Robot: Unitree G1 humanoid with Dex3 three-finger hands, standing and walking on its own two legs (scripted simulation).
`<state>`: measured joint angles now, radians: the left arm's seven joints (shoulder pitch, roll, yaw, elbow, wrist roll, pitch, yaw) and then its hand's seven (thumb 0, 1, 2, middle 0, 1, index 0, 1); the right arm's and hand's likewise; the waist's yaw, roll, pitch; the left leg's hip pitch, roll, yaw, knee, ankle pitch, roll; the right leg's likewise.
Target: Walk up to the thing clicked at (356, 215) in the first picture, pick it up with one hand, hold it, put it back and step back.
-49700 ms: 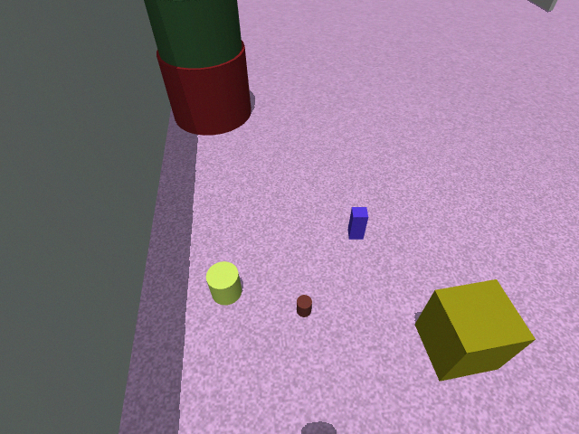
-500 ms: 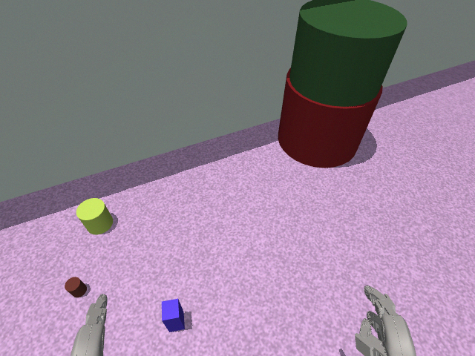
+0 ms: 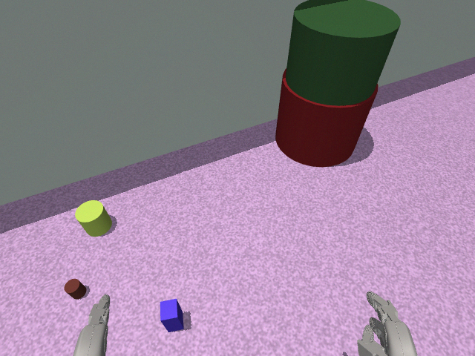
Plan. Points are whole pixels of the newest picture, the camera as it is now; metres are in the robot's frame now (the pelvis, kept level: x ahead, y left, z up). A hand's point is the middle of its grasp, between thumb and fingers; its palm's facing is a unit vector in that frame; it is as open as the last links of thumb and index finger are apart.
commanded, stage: home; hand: left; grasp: from the side
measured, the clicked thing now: (172, 316) +0.39 +0.24 -0.65
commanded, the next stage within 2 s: stand in 0.92 s
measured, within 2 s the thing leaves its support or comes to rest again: neither
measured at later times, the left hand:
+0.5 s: hand (131, 347) +0.17 +0.18 -0.05, palm faces +0.10 -0.96 -0.28, open 17.5 cm
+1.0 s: hand (130, 347) +0.17 +0.18 -0.05, palm faces +0.10 -0.96 -0.28, open 17.6 cm
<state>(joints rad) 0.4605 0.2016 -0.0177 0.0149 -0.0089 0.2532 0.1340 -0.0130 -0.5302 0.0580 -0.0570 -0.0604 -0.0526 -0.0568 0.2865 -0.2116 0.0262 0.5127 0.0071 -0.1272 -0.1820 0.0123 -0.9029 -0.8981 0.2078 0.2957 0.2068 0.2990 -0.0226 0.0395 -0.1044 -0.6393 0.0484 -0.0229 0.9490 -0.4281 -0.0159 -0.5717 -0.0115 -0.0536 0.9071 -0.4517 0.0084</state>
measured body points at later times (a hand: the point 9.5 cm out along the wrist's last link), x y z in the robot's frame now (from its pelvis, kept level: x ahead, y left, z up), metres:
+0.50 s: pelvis +0.01 +0.00 +0.00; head +0.02 +0.00 +0.45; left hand +0.17 +0.23 -0.03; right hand +0.17 -0.24 -0.07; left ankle +0.03 +0.13 -0.69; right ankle +0.01 -0.13 -0.69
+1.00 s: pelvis +0.01 +0.00 +0.00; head +0.02 +0.00 +0.45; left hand +0.17 +0.23 -0.03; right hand +0.17 -0.24 -0.07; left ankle +0.03 +0.13 -0.69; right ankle +0.01 -0.13 -0.69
